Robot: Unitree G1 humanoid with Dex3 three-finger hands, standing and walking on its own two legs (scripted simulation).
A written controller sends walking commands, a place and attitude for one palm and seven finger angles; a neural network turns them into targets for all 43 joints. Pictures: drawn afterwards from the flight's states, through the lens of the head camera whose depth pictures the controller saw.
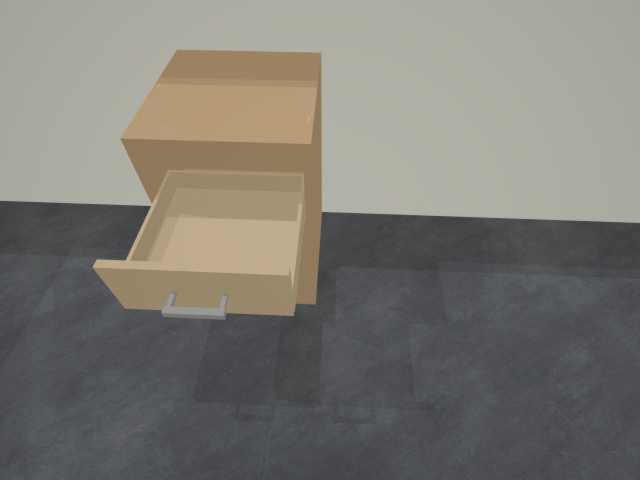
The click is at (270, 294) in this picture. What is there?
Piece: drawer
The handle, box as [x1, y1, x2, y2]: [161, 291, 228, 319]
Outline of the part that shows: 161,312 163,316 224,319 226,312 224,309 228,295 227,293 223,293 220,306 218,308 176,307 172,305 176,292 171,291 168,301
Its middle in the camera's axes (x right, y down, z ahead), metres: -0.26 +0.14 +0.80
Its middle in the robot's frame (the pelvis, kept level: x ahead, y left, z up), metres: +0.46 +0.29 -0.23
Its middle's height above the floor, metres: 0.55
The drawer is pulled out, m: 0.30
